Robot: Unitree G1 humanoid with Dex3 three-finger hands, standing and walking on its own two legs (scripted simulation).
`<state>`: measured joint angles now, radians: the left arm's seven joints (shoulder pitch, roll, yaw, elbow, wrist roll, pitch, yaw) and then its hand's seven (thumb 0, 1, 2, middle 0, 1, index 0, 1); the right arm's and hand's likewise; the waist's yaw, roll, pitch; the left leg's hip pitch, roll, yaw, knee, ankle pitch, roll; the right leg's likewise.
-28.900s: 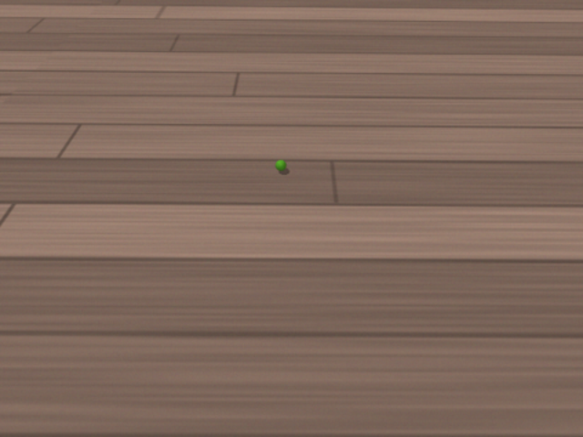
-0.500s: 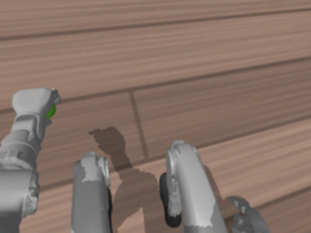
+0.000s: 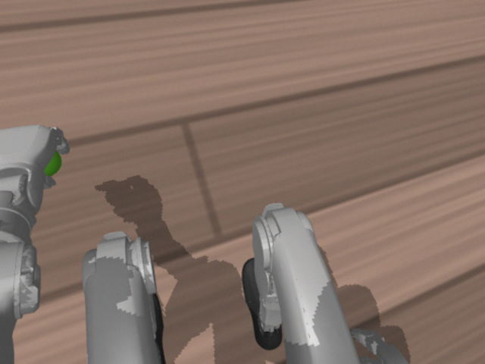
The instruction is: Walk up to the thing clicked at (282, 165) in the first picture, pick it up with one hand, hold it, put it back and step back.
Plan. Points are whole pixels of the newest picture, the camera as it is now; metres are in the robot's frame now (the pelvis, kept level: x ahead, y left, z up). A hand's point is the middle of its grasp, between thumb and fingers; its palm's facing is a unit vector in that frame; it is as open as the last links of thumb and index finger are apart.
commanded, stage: crouch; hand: left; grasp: from above
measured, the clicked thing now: (42, 161) +0.47 +0.27 -0.19
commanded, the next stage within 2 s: lower in 0.14 s
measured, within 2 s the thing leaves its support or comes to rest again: rests again in 1.56 s
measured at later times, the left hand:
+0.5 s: hand (48, 174) +0.45 +0.27 -0.22, palm faces -0.49 -0.07 -0.87, open 7.4 cm
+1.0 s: hand (63, 175) +0.46 +0.26 -0.28, palm faces -0.47 -0.09 -0.88, open 7.3 cm
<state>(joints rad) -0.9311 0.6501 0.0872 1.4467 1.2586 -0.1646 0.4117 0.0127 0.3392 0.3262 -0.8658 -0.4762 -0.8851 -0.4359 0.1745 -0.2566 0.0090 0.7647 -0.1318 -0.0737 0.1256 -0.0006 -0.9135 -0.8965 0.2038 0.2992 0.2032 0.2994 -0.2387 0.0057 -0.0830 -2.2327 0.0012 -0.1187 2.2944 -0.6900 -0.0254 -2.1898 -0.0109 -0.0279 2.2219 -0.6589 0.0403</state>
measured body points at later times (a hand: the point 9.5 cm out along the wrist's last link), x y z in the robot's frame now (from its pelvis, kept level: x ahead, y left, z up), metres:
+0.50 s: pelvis +0.00 +0.00 -0.03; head +0.25 +0.06 +0.34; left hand +0.48 +0.27 -0.17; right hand +0.04 -0.28 -0.13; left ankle +0.08 +0.13 -0.33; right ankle +0.10 -0.13 -0.33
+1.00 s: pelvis +0.01 +0.00 -0.06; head +0.28 +0.07 +0.29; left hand +0.49 +0.27 -0.23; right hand +0.03 -0.27 -0.15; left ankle +0.08 +0.13 -0.33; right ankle +0.10 -0.13 -0.33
